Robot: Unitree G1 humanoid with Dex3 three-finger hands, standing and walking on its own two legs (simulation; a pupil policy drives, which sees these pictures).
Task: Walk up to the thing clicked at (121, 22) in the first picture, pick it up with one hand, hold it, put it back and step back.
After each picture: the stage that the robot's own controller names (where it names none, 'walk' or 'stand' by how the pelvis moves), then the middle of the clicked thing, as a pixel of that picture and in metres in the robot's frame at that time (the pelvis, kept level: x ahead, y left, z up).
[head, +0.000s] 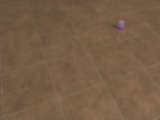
stand; (120, 25) +1.63 -0.47 -0.72
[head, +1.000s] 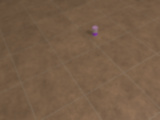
walk; (94, 31) +1.56 -0.03 -0.70
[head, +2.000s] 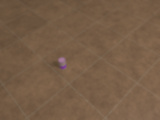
walk; (62, 63) +1.02 +0.27 -0.71
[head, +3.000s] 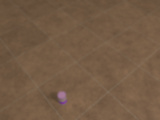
walk; (62, 98) +0.62 +0.19 -0.70
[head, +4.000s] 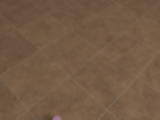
stand; out of the picture +0.41 +0.17 -0.70
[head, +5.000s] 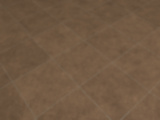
stand; out of the picture +0.37 +0.16 -0.71
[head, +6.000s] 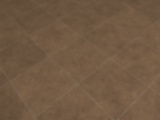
stand; out of the picture +0.35 +0.18 -0.71
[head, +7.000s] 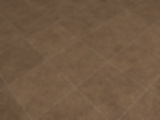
stand; out of the picture +0.33 +0.19 -0.72
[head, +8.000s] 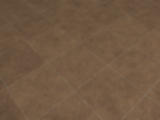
stand; out of the picture +0.32 +0.19 -0.73
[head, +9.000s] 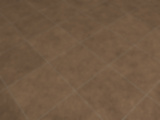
stand; out of the picture +0.31 +0.19 -0.73
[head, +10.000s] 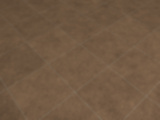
go down; out of the picture +0.31 +0.19 -0.73
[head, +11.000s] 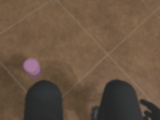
go down; (32, 68) +0.41 +0.20 -0.34
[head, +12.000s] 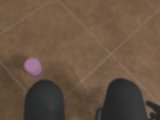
approach; (34, 68) +0.41 +0.20 -0.31
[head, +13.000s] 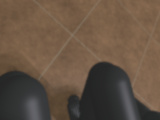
close in; out of the picture +0.40 +0.24 -0.22
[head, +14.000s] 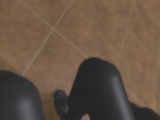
close; out of the picture +0.39 +0.25 -0.22
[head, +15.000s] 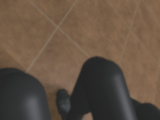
lift; out of the picture +0.37 +0.23 -0.22
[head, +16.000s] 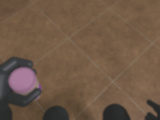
lift; (27, 86) +0.32 +0.18 +0.00
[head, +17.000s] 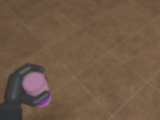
hold; (38, 90) +0.31 +0.17 +0.01
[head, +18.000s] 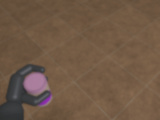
hold; (39, 90) +0.32 +0.16 +0.01
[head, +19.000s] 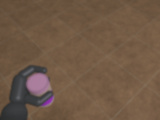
crouch; (41, 91) +0.32 +0.15 +0.01
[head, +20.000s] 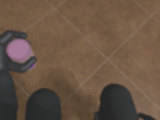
crouch; (23, 56) +0.42 +0.19 -0.08
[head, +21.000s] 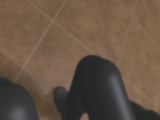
lower; out of the picture +0.42 +0.28 -0.22
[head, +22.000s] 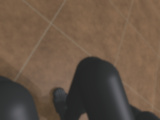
lower; out of the picture +0.41 +0.26 -0.22
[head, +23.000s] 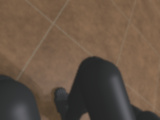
lower; out of the picture +0.41 +0.25 -0.22
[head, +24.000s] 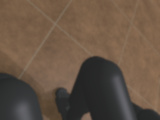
lower; out of the picture +0.40 +0.25 -0.22
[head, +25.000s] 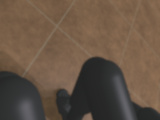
loosen; out of the picture +0.39 +0.22 -0.22
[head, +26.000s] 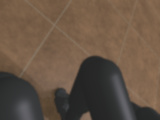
withdraw; out of the picture +0.39 +0.23 -0.23
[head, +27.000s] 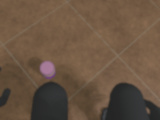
walk; (48, 70) +0.41 +0.18 -0.36
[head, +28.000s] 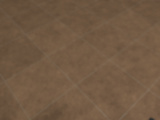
stand; out of the picture +0.33 +0.15 -0.66
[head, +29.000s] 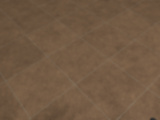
stand; out of the picture +0.34 +0.17 -0.67
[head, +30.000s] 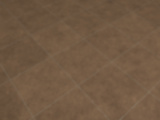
stand; out of the picture +0.34 +0.16 -0.70
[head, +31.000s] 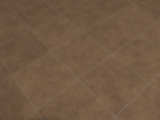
walk; out of the picture +0.36 +0.16 -0.72
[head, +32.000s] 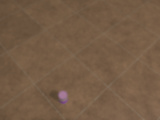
walk; (63, 97) +0.54 +0.13 -0.71
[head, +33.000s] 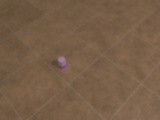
walk; (62, 63) +0.88 +0.25 -0.69
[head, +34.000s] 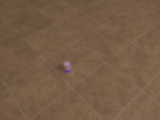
stand; (67, 67) +0.97 +0.18 -0.71
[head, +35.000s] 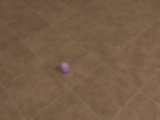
stand; (65, 68) +0.97 +0.19 -0.73
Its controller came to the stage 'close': yes
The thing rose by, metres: 0.72
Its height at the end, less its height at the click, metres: +0.00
